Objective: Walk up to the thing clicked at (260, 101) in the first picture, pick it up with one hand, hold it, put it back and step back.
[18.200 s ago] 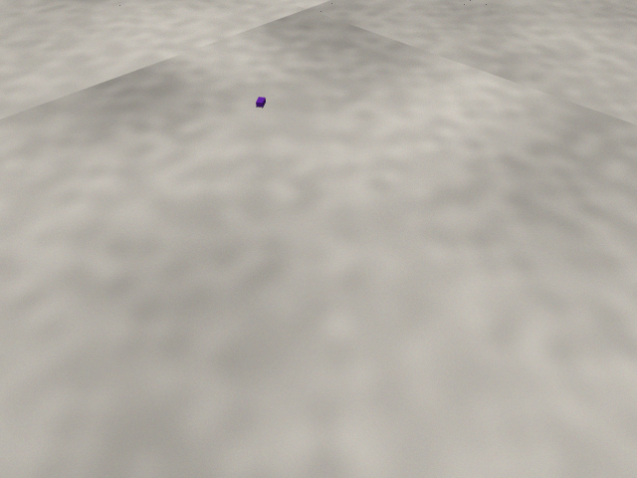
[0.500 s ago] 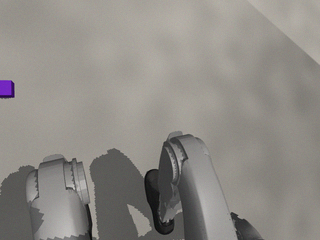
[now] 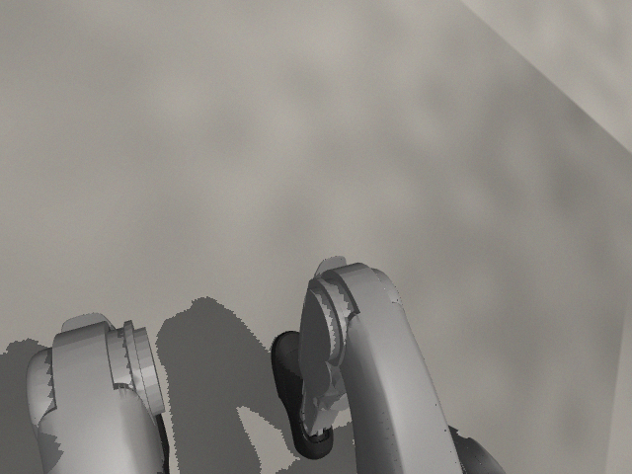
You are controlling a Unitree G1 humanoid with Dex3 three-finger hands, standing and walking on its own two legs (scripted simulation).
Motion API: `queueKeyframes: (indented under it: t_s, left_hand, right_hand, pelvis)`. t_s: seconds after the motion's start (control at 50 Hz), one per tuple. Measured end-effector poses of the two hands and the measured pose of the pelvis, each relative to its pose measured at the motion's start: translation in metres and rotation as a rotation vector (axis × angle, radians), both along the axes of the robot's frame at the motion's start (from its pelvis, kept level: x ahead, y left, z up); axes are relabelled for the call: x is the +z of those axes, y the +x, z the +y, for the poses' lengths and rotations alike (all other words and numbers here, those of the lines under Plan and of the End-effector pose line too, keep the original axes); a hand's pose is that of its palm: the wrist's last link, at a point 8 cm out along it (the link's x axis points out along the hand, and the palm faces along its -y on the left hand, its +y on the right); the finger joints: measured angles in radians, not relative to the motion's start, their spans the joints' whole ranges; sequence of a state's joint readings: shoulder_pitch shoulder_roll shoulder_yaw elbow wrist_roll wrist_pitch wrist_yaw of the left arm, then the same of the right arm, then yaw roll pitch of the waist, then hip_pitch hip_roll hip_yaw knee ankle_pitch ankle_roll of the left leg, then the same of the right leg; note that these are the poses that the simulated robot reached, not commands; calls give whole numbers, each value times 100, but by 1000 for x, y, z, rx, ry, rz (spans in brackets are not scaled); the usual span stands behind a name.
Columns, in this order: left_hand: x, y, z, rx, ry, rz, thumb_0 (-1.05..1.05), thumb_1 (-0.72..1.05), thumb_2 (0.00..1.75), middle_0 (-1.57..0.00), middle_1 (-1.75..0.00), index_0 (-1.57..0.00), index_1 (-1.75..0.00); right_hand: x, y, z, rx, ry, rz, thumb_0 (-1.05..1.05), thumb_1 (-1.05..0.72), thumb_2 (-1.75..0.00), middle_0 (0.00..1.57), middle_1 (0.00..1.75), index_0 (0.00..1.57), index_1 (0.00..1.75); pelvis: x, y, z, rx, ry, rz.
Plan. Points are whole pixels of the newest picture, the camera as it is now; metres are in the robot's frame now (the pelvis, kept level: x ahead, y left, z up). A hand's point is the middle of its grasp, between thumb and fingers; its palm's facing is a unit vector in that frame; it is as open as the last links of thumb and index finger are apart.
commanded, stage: rise first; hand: left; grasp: from above
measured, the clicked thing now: out of the picture +0.50 +0.33 -0.30
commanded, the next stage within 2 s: none
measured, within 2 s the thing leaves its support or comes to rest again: neither
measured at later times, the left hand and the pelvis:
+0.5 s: hand out of the picture +0.45 +0.36 -0.18, palm faces -0.47 -0.07 -0.88, open 12.7 cm; pelvis +0.00 +0.00 +0.00, yaw +0 degrees
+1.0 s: hand out of the picture +0.45 +0.36 -0.17, palm faces -0.46 -0.05 -0.89, open 12.7 cm; pelvis +0.00 +0.00 +0.01, yaw +0 degrees
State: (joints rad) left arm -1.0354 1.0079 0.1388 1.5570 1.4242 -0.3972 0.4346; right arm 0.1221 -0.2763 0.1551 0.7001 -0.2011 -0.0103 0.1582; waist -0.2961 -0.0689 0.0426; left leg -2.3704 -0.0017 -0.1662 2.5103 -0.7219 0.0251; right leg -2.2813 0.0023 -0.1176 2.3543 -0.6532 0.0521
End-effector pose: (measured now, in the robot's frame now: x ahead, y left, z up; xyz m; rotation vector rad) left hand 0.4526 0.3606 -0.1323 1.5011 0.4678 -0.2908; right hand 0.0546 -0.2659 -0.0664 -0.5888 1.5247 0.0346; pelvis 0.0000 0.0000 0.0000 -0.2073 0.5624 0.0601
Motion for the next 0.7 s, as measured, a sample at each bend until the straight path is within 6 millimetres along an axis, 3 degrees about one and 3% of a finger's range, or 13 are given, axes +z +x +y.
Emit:
queueKeyframes:
  t_s: [0.7]
  left_hand:
    - [11, -1, 3, -7, -5, 16, 0, -27, 81, -29, -81, -29, -80]
  right_hand:
    - [7, -5, 1, 17, 7, -13, 0, -92, -89, 20, 30, 20, 30]
  pelvis:
    - [4, -6, -1, -1, -3, -20]
